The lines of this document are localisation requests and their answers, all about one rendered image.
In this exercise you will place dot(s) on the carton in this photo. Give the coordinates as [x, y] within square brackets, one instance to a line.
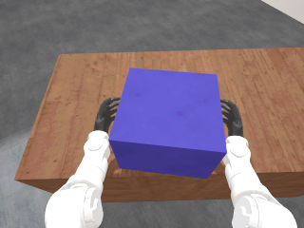
[169, 122]

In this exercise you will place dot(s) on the right robot upper arm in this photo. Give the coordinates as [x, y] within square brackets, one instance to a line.
[253, 212]

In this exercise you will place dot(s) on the pedestal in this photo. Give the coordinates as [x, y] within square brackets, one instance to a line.
[266, 85]

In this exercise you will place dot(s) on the left robot upper arm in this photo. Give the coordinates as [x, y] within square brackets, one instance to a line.
[79, 207]

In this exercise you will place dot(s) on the right robot hand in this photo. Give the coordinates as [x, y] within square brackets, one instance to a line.
[233, 121]

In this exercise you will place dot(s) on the left robot hand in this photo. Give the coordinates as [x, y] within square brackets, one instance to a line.
[104, 119]

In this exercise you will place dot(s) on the robot left forearm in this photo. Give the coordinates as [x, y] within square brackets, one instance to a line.
[93, 168]

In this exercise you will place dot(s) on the robot right forearm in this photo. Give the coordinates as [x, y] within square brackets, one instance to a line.
[241, 176]

